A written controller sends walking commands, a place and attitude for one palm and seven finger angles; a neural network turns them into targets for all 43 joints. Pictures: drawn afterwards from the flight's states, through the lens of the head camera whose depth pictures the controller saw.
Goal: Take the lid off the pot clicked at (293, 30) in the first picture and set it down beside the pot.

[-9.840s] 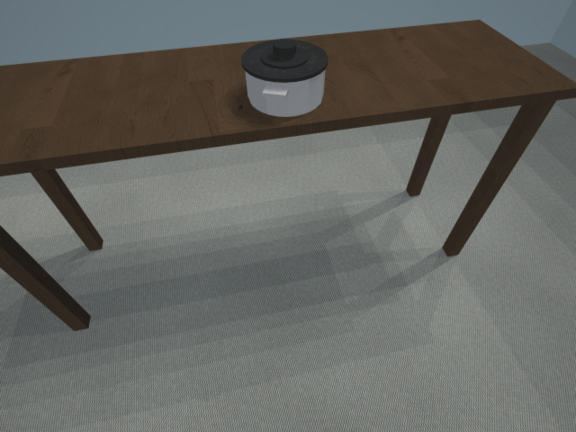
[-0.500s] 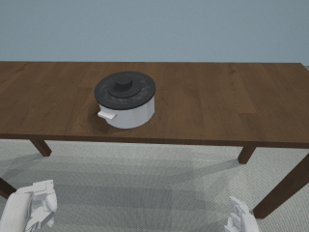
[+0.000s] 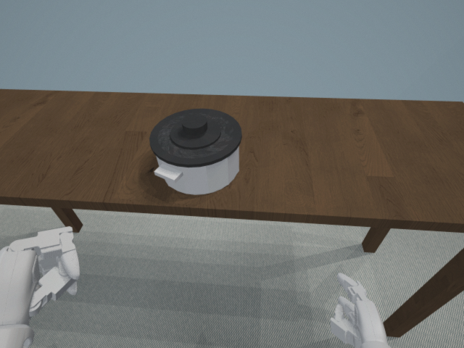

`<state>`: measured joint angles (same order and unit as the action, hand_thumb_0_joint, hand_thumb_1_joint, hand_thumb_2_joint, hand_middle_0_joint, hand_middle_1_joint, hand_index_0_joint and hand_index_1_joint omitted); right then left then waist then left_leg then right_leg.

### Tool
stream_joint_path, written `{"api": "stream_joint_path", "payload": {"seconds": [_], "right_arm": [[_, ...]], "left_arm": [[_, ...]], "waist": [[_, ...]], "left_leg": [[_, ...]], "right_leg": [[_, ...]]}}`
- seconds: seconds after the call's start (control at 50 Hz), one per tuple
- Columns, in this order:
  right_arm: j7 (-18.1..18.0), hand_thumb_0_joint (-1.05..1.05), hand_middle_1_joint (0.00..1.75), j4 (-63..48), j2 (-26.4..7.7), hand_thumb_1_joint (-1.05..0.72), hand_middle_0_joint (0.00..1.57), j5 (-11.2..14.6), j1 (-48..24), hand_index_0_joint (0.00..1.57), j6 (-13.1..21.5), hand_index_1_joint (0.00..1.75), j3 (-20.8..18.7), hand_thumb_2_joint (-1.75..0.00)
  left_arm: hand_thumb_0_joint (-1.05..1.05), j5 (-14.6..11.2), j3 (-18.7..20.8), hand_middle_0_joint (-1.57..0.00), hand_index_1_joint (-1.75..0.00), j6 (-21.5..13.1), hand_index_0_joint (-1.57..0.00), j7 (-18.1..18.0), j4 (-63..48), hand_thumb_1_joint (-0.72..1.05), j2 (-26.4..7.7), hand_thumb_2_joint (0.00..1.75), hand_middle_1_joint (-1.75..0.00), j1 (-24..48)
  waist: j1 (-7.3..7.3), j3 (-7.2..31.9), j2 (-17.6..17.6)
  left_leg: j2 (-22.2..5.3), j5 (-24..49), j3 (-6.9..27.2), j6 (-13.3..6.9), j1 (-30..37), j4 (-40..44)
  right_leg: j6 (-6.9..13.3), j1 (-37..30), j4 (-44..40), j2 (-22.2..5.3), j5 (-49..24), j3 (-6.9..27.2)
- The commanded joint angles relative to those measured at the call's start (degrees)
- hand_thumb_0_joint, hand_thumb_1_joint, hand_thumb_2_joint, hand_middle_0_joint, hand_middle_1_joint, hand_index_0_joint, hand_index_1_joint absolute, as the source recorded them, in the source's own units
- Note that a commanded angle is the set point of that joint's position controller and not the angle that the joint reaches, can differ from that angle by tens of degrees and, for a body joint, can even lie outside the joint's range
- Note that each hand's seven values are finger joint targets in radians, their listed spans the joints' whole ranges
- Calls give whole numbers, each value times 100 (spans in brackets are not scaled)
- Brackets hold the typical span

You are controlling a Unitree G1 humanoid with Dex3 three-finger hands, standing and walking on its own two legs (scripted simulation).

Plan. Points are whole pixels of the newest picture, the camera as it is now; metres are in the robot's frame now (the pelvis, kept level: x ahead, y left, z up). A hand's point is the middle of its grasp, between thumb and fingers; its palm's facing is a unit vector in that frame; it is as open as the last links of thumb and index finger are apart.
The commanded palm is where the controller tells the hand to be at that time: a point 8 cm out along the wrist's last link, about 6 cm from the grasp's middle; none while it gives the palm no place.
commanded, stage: raise the hand higher, near the body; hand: left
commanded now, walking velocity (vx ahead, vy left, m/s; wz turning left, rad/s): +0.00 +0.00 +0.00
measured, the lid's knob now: (194, 124) +0.51 +0.16 +0.13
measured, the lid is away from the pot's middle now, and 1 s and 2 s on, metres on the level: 0.00 0.00 0.00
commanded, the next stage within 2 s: reach forward and open the fingers in 0.10 s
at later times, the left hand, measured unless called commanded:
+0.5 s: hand (53, 248) +0.18 +0.27 +0.15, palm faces +0.12 -0.09 -0.99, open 2.9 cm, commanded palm +0.16 +0.26 +0.21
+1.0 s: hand (70, 214) +0.23 +0.26 +0.17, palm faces -0.08 -0.01 -1.00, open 7.7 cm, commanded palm +0.20 +0.26 +0.24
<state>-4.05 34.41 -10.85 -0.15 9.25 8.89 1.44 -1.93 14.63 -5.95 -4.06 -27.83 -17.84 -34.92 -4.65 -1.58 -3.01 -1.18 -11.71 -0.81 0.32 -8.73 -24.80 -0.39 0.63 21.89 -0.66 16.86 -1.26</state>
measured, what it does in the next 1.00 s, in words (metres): stands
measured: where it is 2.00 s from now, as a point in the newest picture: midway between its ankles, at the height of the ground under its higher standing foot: outside the picture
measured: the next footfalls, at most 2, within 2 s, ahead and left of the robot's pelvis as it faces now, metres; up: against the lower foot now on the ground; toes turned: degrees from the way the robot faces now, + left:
none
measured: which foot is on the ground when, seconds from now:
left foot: down 0.00-1.00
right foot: down 0.00-1.00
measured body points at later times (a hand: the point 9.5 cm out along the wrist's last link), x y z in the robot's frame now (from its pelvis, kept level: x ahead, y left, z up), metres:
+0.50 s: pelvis -0.02 +0.00 -0.01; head -0.01 -0.05 +0.44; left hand +0.17 +0.27 +0.21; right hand +0.21 -0.21 -0.10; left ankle +0.02 +0.12 -0.74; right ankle -0.05 -0.12 -0.74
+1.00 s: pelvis -0.04 +0.01 +0.00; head -0.04 -0.04 +0.44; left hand +0.23 +0.26 +0.22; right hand +0.19 -0.20 -0.09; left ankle +0.02 +0.12 -0.74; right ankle -0.05 -0.12 -0.74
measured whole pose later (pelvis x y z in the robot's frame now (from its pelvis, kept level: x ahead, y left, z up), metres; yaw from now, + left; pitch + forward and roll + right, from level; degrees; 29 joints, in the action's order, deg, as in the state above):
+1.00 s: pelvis -0.04 +0.01 +0.00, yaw +2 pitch -3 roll +0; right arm -1.2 33.7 -16.8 2.5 4.7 -2.7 2.2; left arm 41.5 2.8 6.7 20.8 -13.8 -40.8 4.2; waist -4.2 -1.8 -7.8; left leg 0.0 -7.6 0.7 -0.4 -14.9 -25.5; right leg -0.8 7.9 26.4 -1.6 15.5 -2.7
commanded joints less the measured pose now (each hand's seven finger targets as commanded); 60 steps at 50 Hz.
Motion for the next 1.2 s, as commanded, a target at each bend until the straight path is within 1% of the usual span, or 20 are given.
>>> {"api": "stream_joint_path", "payload": {"seconds": [0.0, 0.12, 0.18, 0.2, 0.22, 0.24, 0.28, 0.36, 0.42, 0.54, 0.68, 0.74, 0.78, 0.86, 0.94, 0.98, 1.04, 1.06, 1.1, 1.18], "right_arm": [[-53, 0, 30, -940, -593, -90, 20, -19, -743, 20, 299, 30, -228, -90], [-39, 0, 30, -916, -614, -90, 20, -25, -746, 20, 285, 30, -218, -90], [-32, 0, 30, -901, -605, -90, 20, -18, -768, 20, 293, 30, -215, -90], [72, 0, 30, -1008, -1073, -90, 20, -163, -803, 20, -101, 30, -176, -90], [160, 0, 30, -1265, -834, -90, 20, -110, -930, 20, -296, 30, -205, -90], [217, 0, 30, -1322, -834, -90, 20, -55, -1037, 20, -355, 30, -201, -90], [296, 0, 30, -1272, -891, -90, 20, -56, -931, 20, -630, 30, -276, -90], [347, 0, 30, -1478, -993, -90, 20, 62, -1279, 20, -1050, 30, -243, -90], [290, 0, 30, -1326, -1044, -90, 20, 179, -1293, 20, -1101, 30, -257, -90], [243, 0, 30, -1322, -1005, -90, 20, 335, -1615, 20, -828, 30, -215, -90], [131, 0, 30, -1030, -1050, -90, 20, 268, -1417, 20, -860, 30, -114, -90], [227, 0, 30, -1221, -999, -90, 20, 303, -1615, 20, -816, 30, -106, -90], [260, 0, 30, -1208, -1013, -90, 20, 273, -1517, 20, -807, 30, -130, -90], [292, 0, 30, -1154, -1064, -90, 20, 229, -1488, 20, -779, 30, -109, -90], [283, 0, 30, -1091, -1128, -90, 20, 279, -1450, 20, -815, 30, -129, -90], [296, 0, 30, -1060, -1099, -90, 20, 284, -1434, 20, -847, 30, -123, -90], [383, 0, 30, -1249, -1068, -90, 20, 340, -1503, 20, -763, 30, -159, -90], [397, 0, 30, -1200, -1063, -90, 20, 293, -1472, 20, -773, 30, -146, -90], [375, 0, 30, -1171, -1122, -90, 20, 285, -1487, 20, -795, 30, -140, -90], [296, 0, 30, -964, -1131, -90, 20, 245, -1451, 20, -755, 30, -109, -90]], "left_arm": [[0, -69, 672, -130, -150, -355, -130, -96, -1237, 90, -895, 90, -150, 402], [0, -100, 790, -130, -150, -429, -130, -102, -1395, 90, -979, 90, -150, 730], [0, -131, 873, -130, -150, -474, -130, -117, -1350, 90, -995, 90, -150, 753], [0, 2149, 667, -129, -146, 137, -129, -321, -1667, 87, -2320, 92, -146, 968], [0, 2156, 561, -128, -143, 448, -128, -412, -2012, 83, -1750, 94, -143, 1164], [0, 2159, 546, -127, -139, 588, -127, -444, -2088, 80, -1792, 96, -139, 1239], [0, 3037, 706, -126, -132, 952, -126, -444, -1607, 74, -2144, 100, -132, 651], [0, 3869, 642, -122, -118, 1391, -122, -104, -1623, 61, -2730, 109, -118, 1314], [0, 4199, 534, -120, -107, 1536, -120, 258, -839, 51, -3028, 115, -107, 1850], [0, 4186, 82, -114, -86, 1446, -114, 1121, -752, 31, -3164, 128, -86, 2954], [0, 4385, 386, -106, -61, 1394, -106, 1761, 500, 8, -3948, 142, -61, 4187], [0, 4313, 9, -103, -51, 1389, -103, 2010, 313, -1, -3579, 149, -51, 4381], [0, 4187, -146, -100, -44, 1345, -100, 2171, 200, -8, -3479, 153, -44, 4402], [0, 4315, 60, -95, -29, 1315, -95, 2279, 123, -20, -3863, 161, -29, 5010], [0, 4485, 214, -90, -15, 1389, -90, 2209, 794, -33, -4074, 168, -15, 5698], [0, 4446, -62, -88, -8, 1412, -88, 2291, 1059, -39, -3810, 170, -8, 5860], [0, 4251, -524, -87, -8, 1416, -87, 2397, 791, -38, -3168, 168, -8, 5532], [0, 4281, -544, -87, -8, 1389, -87, 2463, 628, -38, -3279, 168, -8, 5674], [0, 4311, -451, -87, -8, 1387, -87, 2443, 653, -38, -3446, 167, -8, 5951], [0, 4659, 15, -87, -8, 1363, -87, 2309, 986, -38, -4233, 166, -8, 7167]], "waist": [[50, 249, 92], [46, 362, -14], [26, 333, 171], [-17, 471, -402], [-47, 516, -646], [-3, 512, -661], [-173, 664, -591], [-84, 1122, 16], [-19, 1061, 212], [49, 1237, 58], [29, 817, 76], [36, 1035, -325], [1, 1287, -211], [21, 1448, -160], [48, 1085, -249], [-8, 1124, -64], [52, 1365, -241], [3, 1570, -66], [37, 1295, 83], [5, 1345, -279]], "left_leg": [[32, 1051, -88, -181, 879, 220], [36, 1044, -90, -183, 959, 218], [33, 1028, -88, -184, 911, 232], [154, 1288, -225, -154, 101, 21], [144, 1471, -255, -130, -8, 4], [133, 1460, -264, -134, -46, -66], [105, 1306, -286, -109, -93, -118], [168, 1097, -246, -154, -179, -297], [186, 849, -108, -202, -132, -295], [293, 938, 21, -261, 206, -239], [336, 814, 31, -236, 111, 43], [384, 887, 30, -232, 301, 22], [392, 995, 18, -247, 424, 79], [407, 965, 37, -252, 444, 106], [365, 688, 100, -225, 356, 188], [363, 633, 82, -210, 292, 291], [402, 686, 95, -240, 521, 182], [411, 722, 73, -246, 531, 237], [375, 476, 81, -241, 403, 311], [337, 344, 168, -214, 375, 370]], "right_leg": [[52, 968, -467, 118, -1335, -158], [52, 933, -484, 97, -1327, -135], [53, 894, -472, 99, -1334, -150], [20, 1117, 65, 141, -1424, -209], [115, 1104, 206, 104, -1393, -360], [129, 1153, 207, 129, -1380, -341], [180, 1165, 303, 171, -1098, -313], [141, 1180, 370, 147, -1109, -175], [46, 1346, 252, 107, -943, -120], [-6, 1311, 141, 155, -1234, -115], [2, 1201, -52, 166, -959, -188], [38, 1165, -38, 219, -1034, -147], [8, 1006, -43, 184, -1146, -186], [25, 960, -44, 222, -1045, -190], [89, 1198, -71, 292, -623, -196], [72, 1124, -59, 243, -525, -227], [87, 1171, -8, 281, -638, -206], [72, 1011, -22, 229, -692, -219], [50, 1131, -65, 250, -468, -225], [123, 1182, -16, 251, -123, -196]]}}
